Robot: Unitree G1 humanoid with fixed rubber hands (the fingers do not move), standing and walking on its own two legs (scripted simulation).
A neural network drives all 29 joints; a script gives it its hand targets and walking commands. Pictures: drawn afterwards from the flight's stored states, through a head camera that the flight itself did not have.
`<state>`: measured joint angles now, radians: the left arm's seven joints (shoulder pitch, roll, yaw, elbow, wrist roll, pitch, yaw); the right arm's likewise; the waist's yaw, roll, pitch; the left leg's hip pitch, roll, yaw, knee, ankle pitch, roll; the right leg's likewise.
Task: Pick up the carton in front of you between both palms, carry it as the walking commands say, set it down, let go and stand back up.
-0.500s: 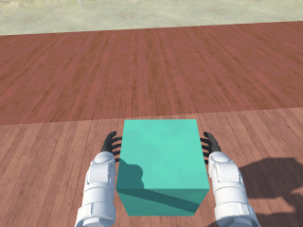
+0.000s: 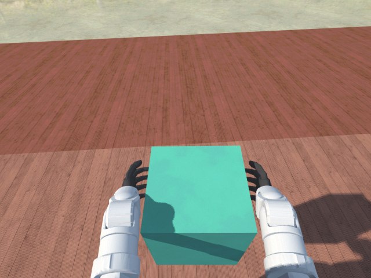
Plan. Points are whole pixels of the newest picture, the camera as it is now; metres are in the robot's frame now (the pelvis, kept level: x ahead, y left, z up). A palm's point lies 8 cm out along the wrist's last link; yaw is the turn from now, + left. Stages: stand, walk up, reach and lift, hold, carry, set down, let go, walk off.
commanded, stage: reach and lift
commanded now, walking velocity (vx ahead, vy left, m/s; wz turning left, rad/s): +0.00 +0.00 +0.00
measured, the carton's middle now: (196, 208) +0.29 +0.00 -0.05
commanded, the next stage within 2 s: hold in 0.26 s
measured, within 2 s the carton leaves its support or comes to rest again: neither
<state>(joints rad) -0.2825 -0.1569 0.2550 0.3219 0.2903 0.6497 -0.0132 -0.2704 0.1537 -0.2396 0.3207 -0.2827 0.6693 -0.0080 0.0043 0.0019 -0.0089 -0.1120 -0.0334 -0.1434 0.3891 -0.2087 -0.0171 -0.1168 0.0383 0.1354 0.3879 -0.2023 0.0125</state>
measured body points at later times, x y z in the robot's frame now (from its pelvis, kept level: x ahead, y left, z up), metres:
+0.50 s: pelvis +0.00 +0.00 +0.00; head -0.05 +0.00 +0.45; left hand +0.30 +0.15 +0.05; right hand +0.29 -0.15 +0.04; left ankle +0.01 +0.13 -0.74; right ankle +0.01 -0.13 -0.74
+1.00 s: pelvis -0.01 +0.00 +0.00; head -0.05 +0.00 +0.45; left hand +0.30 +0.15 +0.05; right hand +0.30 -0.15 +0.04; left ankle +0.01 +0.13 -0.74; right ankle +0.01 -0.13 -0.74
